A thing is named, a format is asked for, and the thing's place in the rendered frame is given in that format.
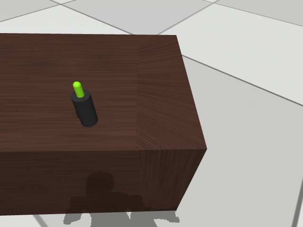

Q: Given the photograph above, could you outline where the bottle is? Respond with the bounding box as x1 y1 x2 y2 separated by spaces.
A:
71 81 98 127

